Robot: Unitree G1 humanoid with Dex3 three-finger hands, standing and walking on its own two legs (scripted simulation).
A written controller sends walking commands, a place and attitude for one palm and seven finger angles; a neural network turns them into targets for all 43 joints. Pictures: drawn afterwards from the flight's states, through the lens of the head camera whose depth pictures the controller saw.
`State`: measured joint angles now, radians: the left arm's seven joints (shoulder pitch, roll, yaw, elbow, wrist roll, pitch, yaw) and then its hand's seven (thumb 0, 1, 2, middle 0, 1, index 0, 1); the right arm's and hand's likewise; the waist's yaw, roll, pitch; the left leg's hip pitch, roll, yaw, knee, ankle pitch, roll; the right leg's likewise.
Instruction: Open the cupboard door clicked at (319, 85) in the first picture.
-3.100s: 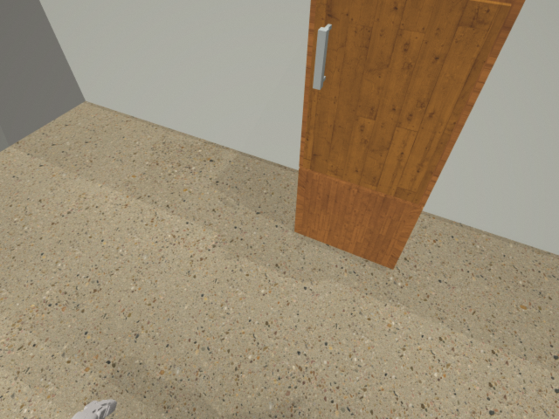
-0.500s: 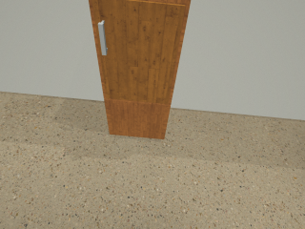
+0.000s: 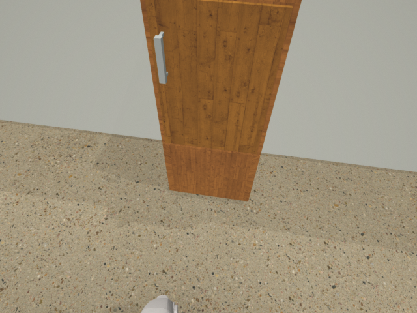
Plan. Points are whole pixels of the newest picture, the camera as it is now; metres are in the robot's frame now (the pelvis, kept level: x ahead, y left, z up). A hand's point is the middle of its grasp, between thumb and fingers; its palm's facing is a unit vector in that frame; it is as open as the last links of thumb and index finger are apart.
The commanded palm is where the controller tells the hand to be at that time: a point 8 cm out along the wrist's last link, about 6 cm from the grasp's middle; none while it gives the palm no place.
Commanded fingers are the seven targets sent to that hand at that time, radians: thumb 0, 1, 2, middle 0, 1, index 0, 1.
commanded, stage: take the last steps up to it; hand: left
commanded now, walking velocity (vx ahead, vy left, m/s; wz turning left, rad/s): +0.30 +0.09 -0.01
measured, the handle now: (162, 58) +0.83 +0.21 +0.07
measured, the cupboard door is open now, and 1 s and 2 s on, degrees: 0 0 0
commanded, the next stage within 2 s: come to a stop and stand still in 0.46 s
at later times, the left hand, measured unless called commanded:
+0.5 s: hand (110, 252) +0.28 +0.27 -0.16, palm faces -0.02 -0.98 -0.19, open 7.4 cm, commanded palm none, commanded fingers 0.00 0.90 0.90 -0.20 -0.30 -0.20 -0.30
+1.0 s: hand (111, 236) +0.33 +0.29 -0.18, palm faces +0.01 -0.97 -0.22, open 7.3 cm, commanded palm none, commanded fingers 0.00 0.90 0.90 -0.20 -0.30 -0.20 -0.30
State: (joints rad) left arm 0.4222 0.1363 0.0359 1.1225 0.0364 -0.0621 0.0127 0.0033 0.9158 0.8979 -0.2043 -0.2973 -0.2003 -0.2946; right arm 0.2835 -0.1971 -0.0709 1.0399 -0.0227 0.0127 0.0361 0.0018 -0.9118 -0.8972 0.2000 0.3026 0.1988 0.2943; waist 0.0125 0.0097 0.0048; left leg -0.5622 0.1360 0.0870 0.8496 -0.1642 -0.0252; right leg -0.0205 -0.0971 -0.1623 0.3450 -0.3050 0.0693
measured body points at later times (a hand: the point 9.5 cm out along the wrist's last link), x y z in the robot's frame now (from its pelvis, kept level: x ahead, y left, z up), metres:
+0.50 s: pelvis +0.19 +0.09 +0.00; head +0.19 +0.09 +0.45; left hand +0.28 +0.32 -0.15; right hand +0.13 -0.11 -0.16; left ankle +0.13 +0.16 -0.74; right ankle +0.26 -0.03 -0.69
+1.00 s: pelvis +0.24 +0.10 -0.01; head +0.28 +0.11 +0.43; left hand +0.33 +0.34 -0.16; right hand +0.31 -0.15 -0.16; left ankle +0.23 +0.23 -0.72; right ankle +0.32 -0.03 -0.74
